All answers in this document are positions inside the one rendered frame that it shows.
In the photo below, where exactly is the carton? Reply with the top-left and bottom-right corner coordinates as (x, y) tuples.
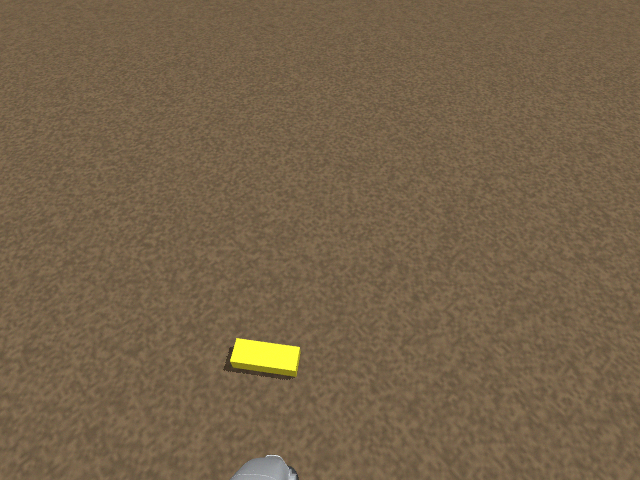
(230, 338), (301, 377)

